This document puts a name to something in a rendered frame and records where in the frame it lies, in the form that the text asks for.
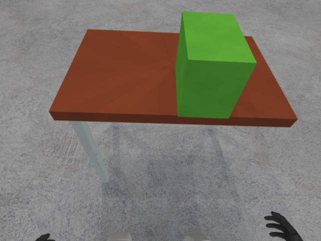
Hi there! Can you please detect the carton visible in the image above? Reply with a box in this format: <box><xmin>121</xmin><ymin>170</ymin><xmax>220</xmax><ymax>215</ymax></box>
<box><xmin>176</xmin><ymin>12</ymin><xmax>257</xmax><ymax>119</ymax></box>

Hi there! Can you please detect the table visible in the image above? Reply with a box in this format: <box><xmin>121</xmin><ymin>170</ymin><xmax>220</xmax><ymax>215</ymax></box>
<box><xmin>49</xmin><ymin>29</ymin><xmax>298</xmax><ymax>183</ymax></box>

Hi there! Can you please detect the robot right hand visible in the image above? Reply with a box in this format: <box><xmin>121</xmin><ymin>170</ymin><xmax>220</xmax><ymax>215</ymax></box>
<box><xmin>264</xmin><ymin>211</ymin><xmax>303</xmax><ymax>241</ymax></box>

